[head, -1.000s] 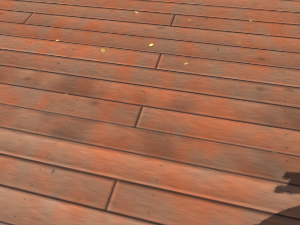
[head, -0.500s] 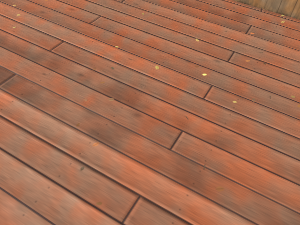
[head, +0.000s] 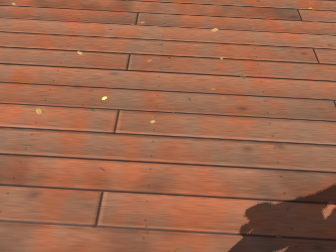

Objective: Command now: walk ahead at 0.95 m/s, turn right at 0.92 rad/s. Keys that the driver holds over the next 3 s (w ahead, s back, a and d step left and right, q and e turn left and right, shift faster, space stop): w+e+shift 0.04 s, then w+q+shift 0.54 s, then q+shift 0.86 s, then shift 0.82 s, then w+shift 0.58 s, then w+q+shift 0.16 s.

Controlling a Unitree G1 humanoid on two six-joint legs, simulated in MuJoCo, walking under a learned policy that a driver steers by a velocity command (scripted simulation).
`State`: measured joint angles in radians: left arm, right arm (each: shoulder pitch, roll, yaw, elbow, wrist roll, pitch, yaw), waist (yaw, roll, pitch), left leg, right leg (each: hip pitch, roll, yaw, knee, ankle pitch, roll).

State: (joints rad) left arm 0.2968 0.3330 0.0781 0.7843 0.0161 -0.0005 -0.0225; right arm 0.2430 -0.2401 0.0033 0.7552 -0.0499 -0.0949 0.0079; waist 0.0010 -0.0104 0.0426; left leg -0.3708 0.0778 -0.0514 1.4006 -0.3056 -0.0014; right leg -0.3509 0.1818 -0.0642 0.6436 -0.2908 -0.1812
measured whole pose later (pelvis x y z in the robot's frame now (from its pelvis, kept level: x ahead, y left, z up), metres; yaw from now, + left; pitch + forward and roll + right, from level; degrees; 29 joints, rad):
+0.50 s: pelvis +0.49 +0.05 +0.02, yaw +6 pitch +0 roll +2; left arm 0.13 0.25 -0.03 0.69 0.07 -0.09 -0.01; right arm 0.47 -0.32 -0.06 0.90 -0.01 -0.05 0.02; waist -0.05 -0.01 0.03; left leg -0.23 -0.20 -0.03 0.44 -0.20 0.15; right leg -0.55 -0.03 0.08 1.27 -0.30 -0.02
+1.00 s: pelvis +0.87 +0.04 +0.03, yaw +32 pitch +1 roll -1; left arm 0.29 0.30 0.04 0.76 0.02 -0.07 0.02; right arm 0.09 -0.37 -0.10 0.64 -0.03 0.05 0.04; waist 0.03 0.03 0.10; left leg -0.68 0.01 0.04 1.02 -0.23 0.00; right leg -0.24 -0.09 -0.21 0.45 -0.22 0.01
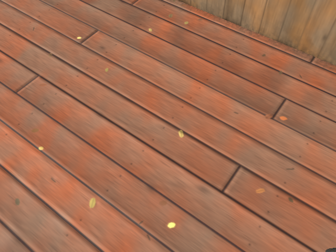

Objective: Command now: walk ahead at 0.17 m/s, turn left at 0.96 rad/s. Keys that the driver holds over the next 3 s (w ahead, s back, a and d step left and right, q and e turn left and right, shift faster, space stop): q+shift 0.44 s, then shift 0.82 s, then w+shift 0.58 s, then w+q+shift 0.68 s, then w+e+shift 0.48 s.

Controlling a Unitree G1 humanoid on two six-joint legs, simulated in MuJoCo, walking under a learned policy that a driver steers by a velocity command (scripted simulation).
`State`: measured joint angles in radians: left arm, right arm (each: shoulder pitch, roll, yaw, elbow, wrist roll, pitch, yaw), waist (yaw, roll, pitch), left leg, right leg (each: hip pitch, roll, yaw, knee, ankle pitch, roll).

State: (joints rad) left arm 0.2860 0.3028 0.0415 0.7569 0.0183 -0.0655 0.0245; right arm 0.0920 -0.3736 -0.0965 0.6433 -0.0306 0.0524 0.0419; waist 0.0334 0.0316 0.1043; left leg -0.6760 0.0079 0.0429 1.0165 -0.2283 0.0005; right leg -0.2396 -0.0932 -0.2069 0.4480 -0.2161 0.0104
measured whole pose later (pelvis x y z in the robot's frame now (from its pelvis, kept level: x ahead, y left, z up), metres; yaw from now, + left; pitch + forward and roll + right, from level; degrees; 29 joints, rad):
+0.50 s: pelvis +0.11 -0.02 -0.01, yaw +28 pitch +1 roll +0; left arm 0.13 0.27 0.03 0.66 0.01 0.04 0.02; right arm 0.22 -0.31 -0.10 0.67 -0.03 0.07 0.03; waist -0.05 0.02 0.07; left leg -0.40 -0.19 -0.23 0.49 -0.09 0.05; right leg -0.42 0.03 0.09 0.72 -0.38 0.02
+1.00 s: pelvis +0.11 -0.04 +0.00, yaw +37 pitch -1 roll +0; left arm 0.26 0.26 0.04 0.79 0.01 0.04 0.00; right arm 0.19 -0.23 0.00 0.79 -0.02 0.03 -0.01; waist 0.04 -0.03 0.04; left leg -0.13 -0.07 -0.08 0.43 -0.27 0.04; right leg -0.24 -0.01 -0.02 0.45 -0.20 0.00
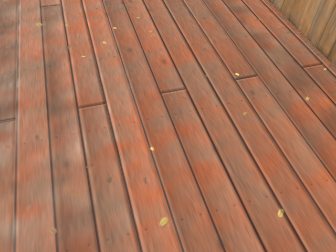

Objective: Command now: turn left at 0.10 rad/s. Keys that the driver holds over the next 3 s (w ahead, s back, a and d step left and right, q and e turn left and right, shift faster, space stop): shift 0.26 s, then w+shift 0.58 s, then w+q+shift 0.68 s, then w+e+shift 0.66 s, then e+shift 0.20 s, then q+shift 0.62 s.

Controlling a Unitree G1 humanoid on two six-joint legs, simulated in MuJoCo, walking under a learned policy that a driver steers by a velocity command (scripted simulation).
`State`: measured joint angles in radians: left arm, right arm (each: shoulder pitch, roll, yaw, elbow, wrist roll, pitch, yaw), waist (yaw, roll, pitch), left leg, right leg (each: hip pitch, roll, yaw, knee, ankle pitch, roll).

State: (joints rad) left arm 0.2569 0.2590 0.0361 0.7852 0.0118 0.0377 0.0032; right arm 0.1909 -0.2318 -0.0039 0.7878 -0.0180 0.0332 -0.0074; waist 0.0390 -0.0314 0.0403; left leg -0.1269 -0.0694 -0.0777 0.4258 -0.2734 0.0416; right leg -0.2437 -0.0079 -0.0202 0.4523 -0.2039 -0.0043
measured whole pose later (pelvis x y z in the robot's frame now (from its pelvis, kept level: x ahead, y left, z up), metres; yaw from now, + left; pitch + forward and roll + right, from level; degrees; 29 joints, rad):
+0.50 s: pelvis +0.05 -0.03 +0.00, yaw +1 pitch +1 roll +1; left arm 0.23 0.28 0.06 0.91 0.02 -0.02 -0.04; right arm 0.35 -0.28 -0.05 0.99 -0.01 -0.03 -0.01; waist -0.02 0.02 -0.02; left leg -0.03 -0.03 -0.09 0.30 -0.29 0.06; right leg -0.34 -0.03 -0.06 0.62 -0.32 -0.05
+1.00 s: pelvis +0.35 -0.04 -0.03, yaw +3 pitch +3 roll +2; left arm 0.54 0.20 0.02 1.06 0.03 -0.10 0.01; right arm -0.08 -0.24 0.00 0.78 -0.03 -0.05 0.06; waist 0.07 -0.01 0.04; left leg -0.65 -0.04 0.17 0.61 -0.08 0.16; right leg 0.35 0.01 -0.10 0.05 -0.41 -0.03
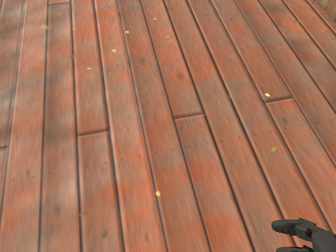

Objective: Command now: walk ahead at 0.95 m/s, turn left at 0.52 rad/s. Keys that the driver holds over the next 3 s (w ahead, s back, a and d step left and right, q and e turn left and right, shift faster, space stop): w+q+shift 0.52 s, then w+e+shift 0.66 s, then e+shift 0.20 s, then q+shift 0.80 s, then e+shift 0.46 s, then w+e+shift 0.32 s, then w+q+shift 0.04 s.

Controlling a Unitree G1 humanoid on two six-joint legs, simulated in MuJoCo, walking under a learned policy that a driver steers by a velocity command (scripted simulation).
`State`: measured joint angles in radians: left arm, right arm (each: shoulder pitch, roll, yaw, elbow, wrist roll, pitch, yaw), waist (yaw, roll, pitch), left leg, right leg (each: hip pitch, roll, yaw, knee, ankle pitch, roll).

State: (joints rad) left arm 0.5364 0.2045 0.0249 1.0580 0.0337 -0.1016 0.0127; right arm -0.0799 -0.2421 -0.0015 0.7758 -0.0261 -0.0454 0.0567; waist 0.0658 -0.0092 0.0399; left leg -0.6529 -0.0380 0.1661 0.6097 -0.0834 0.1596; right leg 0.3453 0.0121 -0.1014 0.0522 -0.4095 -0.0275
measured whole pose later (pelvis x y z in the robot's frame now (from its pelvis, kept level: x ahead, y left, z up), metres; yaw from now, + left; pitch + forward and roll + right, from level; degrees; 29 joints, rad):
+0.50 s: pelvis +0.48 +0.05 +0.00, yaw +25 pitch +2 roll -1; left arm -0.05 0.24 -0.01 0.64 0.05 -0.10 0.01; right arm 0.45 -0.32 -0.08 0.94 0.01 -0.08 0.00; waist -0.12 0.02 0.05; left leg -0.01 -0.15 -0.24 0.88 -0.46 0.14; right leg -0.54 -0.02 0.00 0.60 -0.10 0.02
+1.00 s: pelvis +0.89 +0.26 +0.02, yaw +18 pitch +1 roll +0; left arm 0.37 0.30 0.06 0.86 0.00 -0.05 -0.03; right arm 0.19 -0.25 -0.01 0.78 -0.05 -0.09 0.01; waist 0.05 -0.03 0.01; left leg -0.30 0.02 0.09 0.56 -0.28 0.02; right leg -0.43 -0.05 0.03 1.26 -0.29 -0.09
